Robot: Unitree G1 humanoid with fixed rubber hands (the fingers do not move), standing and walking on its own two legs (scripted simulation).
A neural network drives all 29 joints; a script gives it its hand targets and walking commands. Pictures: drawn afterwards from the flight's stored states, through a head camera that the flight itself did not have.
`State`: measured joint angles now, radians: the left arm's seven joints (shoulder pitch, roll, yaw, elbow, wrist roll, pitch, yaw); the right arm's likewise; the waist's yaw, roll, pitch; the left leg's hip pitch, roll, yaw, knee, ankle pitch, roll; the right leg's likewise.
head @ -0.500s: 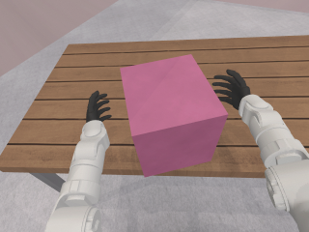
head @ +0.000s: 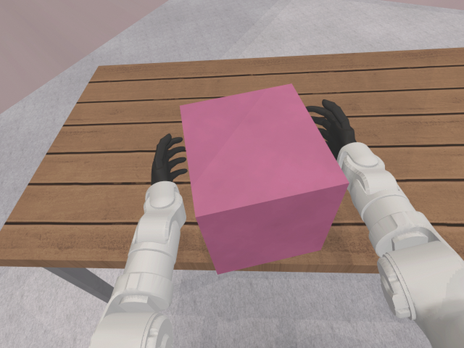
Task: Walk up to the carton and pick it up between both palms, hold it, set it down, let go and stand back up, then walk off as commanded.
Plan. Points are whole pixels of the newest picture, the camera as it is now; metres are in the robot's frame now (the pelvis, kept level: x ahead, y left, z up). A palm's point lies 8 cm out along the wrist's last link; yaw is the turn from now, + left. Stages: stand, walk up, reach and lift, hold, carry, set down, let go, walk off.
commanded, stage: reach and lift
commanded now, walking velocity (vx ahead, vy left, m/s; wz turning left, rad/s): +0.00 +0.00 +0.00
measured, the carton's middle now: (253, 181) +0.41 +0.04 +0.03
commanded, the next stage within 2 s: none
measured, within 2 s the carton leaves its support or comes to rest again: leaves its support in 1.54 s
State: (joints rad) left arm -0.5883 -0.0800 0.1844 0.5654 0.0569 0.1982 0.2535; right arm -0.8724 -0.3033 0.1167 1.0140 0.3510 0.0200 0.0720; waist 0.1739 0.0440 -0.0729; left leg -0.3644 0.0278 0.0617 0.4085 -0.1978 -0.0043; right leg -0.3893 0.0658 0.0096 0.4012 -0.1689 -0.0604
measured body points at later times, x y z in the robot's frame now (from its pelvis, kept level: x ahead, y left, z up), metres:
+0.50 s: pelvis -0.02 +0.00 +0.00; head +0.03 -0.03 +0.45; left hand +0.37 +0.19 +0.09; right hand +0.46 -0.11 +0.09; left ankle -0.01 +0.12 -0.74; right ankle +0.01 -0.08 -0.74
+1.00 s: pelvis -0.02 +0.00 +0.00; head +0.04 -0.03 +0.45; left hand +0.38 +0.19 +0.10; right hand +0.46 -0.11 +0.09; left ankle -0.01 +0.12 -0.74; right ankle +0.01 -0.08 -0.74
